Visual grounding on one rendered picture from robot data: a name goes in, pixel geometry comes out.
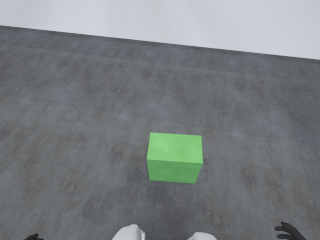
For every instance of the carton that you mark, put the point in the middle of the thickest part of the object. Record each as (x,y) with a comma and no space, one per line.
(174,157)

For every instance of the right robot hand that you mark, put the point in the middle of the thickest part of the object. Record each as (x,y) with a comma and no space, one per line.
(294,234)

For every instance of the robot left thigh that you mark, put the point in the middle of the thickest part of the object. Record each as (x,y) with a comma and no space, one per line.
(130,233)

